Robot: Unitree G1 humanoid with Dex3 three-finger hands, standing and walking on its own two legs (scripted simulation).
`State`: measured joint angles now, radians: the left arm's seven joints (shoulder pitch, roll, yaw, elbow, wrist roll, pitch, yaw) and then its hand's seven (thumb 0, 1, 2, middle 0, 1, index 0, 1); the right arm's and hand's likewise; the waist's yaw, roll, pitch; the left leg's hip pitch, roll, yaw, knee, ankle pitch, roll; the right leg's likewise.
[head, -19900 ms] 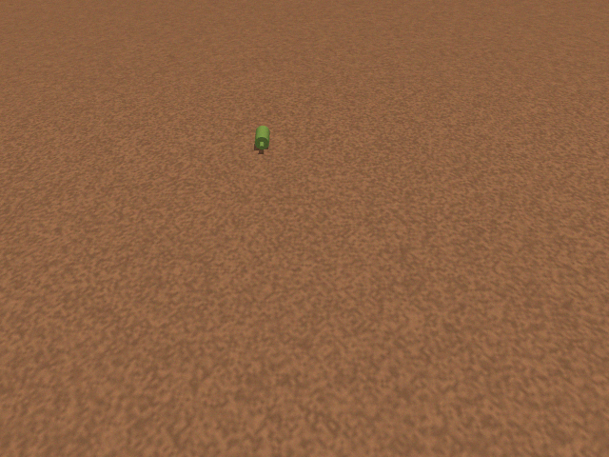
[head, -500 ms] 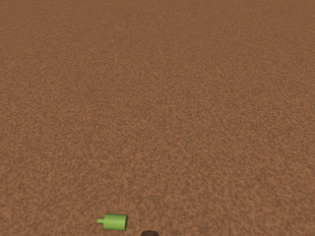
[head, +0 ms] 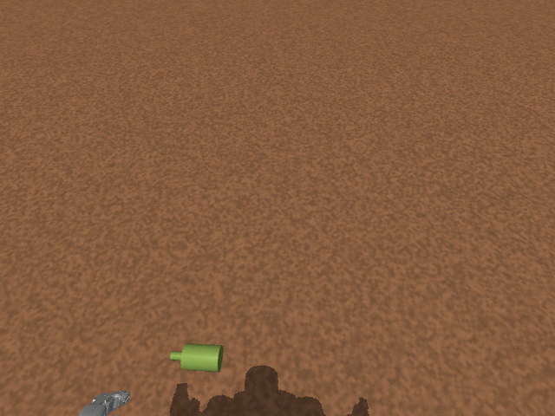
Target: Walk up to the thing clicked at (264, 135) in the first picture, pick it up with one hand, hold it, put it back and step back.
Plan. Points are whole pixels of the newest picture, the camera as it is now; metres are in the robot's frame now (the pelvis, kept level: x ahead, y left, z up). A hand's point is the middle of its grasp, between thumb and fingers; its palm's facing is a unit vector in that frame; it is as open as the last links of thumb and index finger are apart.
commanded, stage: rise first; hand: left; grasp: from above
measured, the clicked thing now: (195, 356) +0.42 +0.30 -0.73
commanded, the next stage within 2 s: none
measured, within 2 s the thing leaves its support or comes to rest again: neither
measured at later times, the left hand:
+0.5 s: hand out of the picture +0.16 +0.27 -0.22, palm faces -0.15 -0.88 -0.45, open 14.0 cm
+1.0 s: hand out of the picture +0.14 +0.29 -0.29, palm faces -0.31 -0.77 -0.55, open 14.2 cm
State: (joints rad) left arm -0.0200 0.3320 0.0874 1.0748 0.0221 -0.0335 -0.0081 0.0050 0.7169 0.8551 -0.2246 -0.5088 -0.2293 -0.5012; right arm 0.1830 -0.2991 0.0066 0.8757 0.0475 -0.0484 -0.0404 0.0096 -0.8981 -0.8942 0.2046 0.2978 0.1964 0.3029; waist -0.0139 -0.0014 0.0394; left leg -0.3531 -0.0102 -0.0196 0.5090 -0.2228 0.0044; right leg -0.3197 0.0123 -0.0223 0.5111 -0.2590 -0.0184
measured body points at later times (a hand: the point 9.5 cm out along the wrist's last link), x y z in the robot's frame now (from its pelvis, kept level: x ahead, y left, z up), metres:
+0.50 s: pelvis +0.01 +0.01 -0.08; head +0.11 +0.02 +0.36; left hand +0.16 +0.31 -0.19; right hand +0.17 -0.25 -0.17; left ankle +0.02 +0.12 -0.74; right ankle +0.00 -0.11 -0.74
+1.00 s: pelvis -0.01 +0.01 -0.15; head +0.12 +0.03 +0.27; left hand +0.15 +0.32 -0.25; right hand +0.18 -0.24 -0.25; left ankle +0.02 +0.12 -0.74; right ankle +0.00 -0.11 -0.74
